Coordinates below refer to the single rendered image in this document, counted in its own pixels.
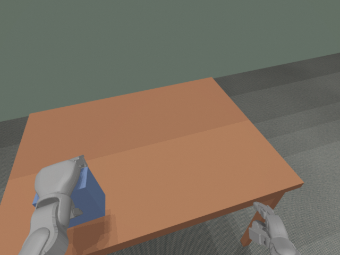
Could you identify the sponge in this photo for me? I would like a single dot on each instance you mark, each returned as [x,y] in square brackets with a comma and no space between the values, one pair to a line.
[87,196]

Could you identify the right robot forearm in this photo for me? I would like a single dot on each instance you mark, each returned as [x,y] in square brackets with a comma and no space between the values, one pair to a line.
[282,246]

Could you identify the robot right hand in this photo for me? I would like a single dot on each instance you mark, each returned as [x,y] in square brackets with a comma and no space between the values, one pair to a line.
[261,232]

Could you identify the robot left hand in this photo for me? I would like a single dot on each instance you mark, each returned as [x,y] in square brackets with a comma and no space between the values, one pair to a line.
[62,178]

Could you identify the left robot forearm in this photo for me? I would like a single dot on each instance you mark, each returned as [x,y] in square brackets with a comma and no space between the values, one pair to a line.
[48,226]

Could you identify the table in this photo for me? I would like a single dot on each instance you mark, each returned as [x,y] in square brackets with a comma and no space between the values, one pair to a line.
[166,159]

